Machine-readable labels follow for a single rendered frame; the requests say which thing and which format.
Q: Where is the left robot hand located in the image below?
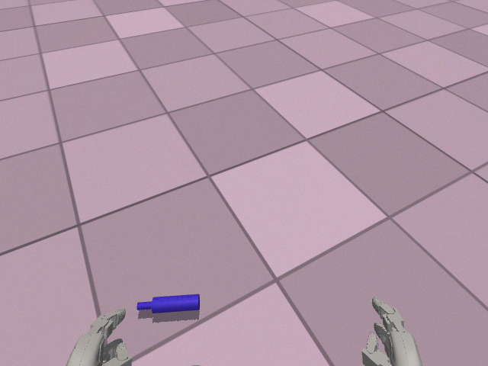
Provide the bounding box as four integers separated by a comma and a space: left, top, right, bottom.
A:
66, 308, 133, 366

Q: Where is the bottle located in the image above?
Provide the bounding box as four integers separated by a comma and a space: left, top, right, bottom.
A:
137, 294, 200, 313

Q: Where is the right robot hand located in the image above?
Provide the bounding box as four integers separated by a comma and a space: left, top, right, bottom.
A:
361, 297, 422, 366

